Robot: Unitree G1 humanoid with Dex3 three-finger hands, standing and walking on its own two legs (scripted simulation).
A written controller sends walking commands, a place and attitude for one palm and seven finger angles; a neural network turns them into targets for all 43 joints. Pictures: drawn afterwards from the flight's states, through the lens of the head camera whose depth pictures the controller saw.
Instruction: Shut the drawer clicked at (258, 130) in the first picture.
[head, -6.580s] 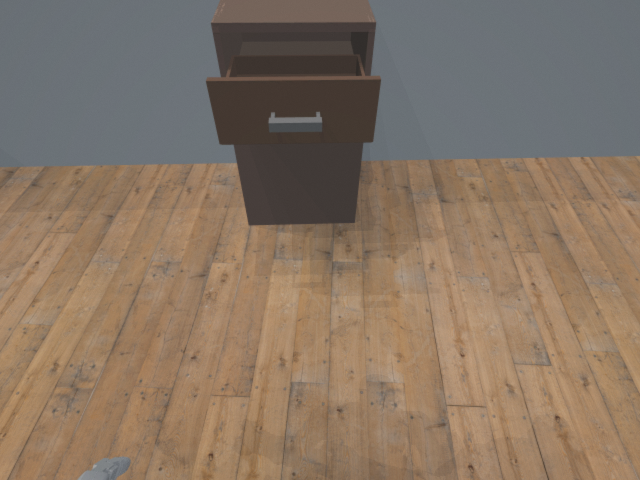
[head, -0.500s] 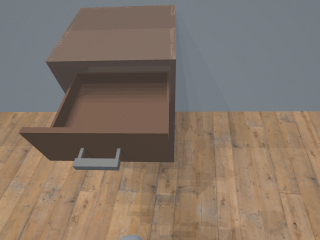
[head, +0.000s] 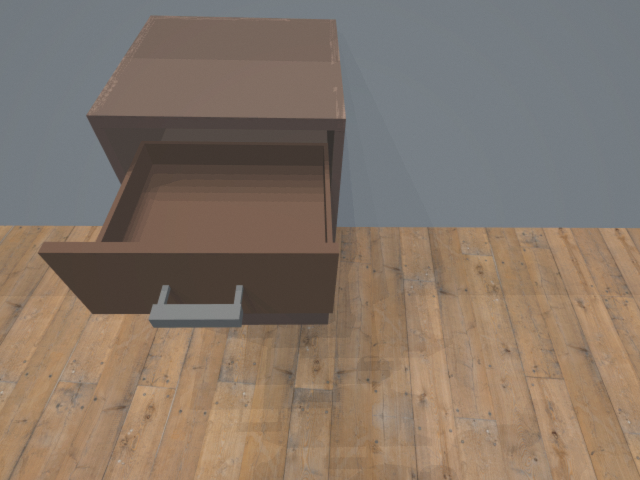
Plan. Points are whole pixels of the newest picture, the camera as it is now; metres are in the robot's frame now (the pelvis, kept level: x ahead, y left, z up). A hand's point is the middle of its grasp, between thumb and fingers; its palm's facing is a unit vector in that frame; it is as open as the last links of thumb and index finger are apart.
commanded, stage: look again from close up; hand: left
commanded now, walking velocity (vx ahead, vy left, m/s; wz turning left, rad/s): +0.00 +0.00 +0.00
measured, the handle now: (200, 303) +0.37 +0.21 -0.06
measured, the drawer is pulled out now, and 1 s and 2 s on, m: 0.29 0.29 0.29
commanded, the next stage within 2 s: shuffle to correct the standing spot in 0.56 s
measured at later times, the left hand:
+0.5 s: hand out of the picture +0.04 +0.15 -0.18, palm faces +0.01 -0.98 -0.22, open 7.3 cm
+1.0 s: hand out of the picture +0.01 +0.16 -0.19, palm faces +0.05 -0.99 -0.16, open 7.4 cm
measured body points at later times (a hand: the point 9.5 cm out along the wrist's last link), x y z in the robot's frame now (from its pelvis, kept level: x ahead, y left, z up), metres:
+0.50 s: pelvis +0.03 -0.03 -0.01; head +0.04 -0.04 +0.44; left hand +0.04 +0.20 -0.16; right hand +0.04 -0.25 -0.17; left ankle -0.01 +0.09 -0.74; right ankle -0.02 -0.10 -0.74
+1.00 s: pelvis +0.06 -0.01 -0.01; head +0.07 +0.01 +0.44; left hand +0.01 +0.21 -0.18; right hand +0.04 -0.23 -0.17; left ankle +0.01 +0.08 -0.74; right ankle -0.02 -0.10 -0.74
